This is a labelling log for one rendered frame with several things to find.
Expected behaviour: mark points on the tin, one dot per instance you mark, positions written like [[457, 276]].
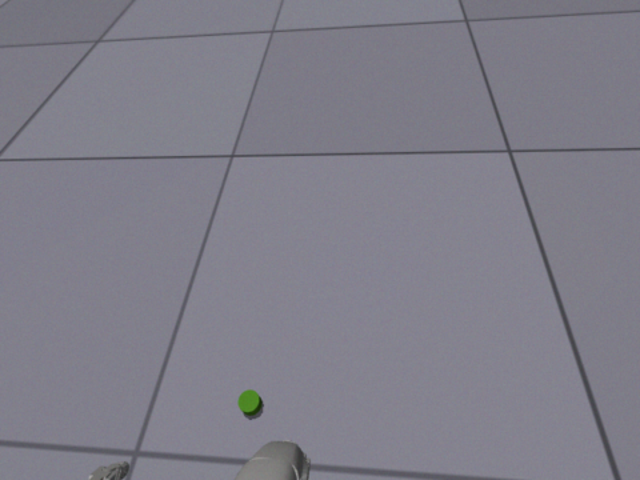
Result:
[[250, 402]]

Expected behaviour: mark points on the left robot hand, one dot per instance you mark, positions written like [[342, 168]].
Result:
[[115, 471]]

